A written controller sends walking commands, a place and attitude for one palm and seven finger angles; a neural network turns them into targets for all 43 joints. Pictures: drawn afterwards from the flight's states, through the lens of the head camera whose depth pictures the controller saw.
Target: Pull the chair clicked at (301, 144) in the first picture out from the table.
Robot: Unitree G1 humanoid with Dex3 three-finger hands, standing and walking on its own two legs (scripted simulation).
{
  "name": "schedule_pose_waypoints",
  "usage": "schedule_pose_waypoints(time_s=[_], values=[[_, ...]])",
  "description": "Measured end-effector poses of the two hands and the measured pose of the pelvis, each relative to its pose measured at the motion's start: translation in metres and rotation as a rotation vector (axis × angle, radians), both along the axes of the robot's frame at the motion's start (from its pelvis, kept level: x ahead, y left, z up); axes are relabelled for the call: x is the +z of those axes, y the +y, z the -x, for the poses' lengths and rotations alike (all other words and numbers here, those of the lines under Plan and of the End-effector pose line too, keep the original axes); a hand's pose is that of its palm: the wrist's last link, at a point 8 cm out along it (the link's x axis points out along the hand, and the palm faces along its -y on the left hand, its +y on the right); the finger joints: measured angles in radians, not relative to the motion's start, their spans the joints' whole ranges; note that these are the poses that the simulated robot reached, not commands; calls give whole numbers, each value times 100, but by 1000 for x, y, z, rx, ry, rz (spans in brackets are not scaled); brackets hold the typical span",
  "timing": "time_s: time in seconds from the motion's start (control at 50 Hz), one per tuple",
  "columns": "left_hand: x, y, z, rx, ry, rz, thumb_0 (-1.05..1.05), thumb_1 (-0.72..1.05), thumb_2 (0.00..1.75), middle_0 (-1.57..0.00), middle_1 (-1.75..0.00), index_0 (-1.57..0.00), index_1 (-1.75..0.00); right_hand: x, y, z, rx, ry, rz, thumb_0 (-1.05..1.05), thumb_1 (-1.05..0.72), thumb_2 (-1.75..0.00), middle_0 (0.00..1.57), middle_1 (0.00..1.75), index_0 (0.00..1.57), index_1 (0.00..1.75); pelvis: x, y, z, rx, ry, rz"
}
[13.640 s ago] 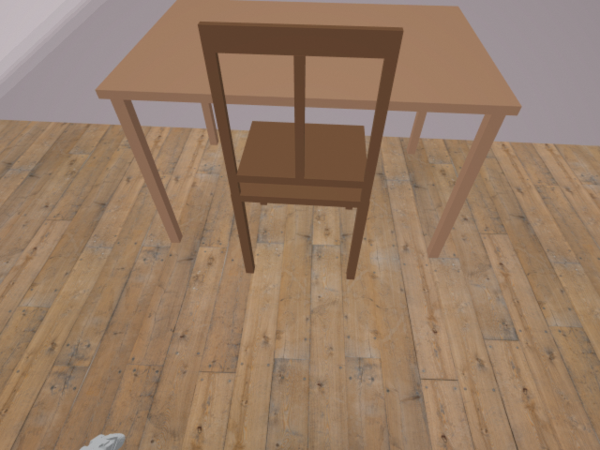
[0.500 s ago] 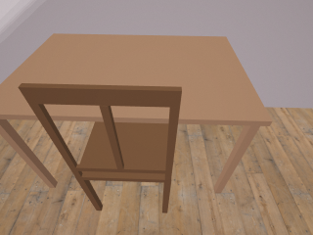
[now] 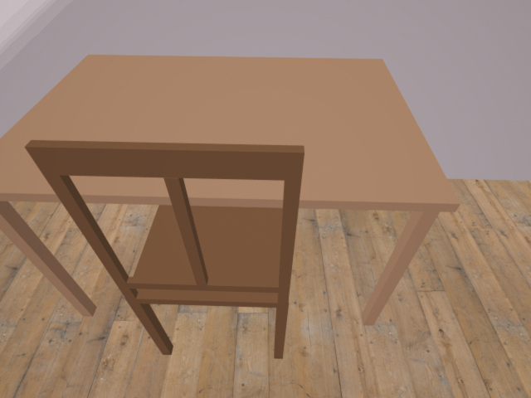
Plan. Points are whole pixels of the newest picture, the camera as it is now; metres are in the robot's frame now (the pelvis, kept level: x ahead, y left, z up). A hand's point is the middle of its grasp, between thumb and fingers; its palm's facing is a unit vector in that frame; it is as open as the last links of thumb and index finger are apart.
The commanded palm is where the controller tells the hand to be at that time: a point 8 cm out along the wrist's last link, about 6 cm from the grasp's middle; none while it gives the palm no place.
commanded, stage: look again from close up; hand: left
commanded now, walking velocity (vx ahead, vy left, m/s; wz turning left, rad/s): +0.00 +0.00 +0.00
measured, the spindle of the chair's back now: (190, 238) +0.44 +0.19 -0.07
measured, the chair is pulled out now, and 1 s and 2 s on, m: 0.00 0.00 0.00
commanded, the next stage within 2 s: raise the hand toward the chair's back in 0.44 s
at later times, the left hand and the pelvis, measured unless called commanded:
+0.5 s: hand out of the picture -0.03 +0.15 -0.17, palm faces +0.05 -0.98 -0.17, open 7.3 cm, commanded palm none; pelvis +0.00 +0.00 +0.00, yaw +0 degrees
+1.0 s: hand out of the picture +0.13 +0.15 -0.09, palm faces +0.01 -1.00 +0.05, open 9.4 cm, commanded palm +0.12 +0.22 -0.07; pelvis -0.05 +0.01 -0.10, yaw +1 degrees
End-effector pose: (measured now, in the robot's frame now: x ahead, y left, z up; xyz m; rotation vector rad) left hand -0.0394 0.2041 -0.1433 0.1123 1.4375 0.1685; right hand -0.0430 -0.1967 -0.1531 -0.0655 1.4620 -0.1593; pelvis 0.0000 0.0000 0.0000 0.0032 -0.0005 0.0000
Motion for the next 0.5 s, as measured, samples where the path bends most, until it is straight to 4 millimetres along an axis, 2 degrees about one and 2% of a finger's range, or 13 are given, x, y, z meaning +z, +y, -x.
schedule_pose_waypoints(time_s=[0.5], values=[[-2, -2, -2, -3, -13, 9, 0, 91, 90, -20, -30, -20, -30, 2, -1, -2, -4, -11, 9, 1, -91, -90, 20, 30, 20, 30, 0, -1, 1, 0, -3, 5]])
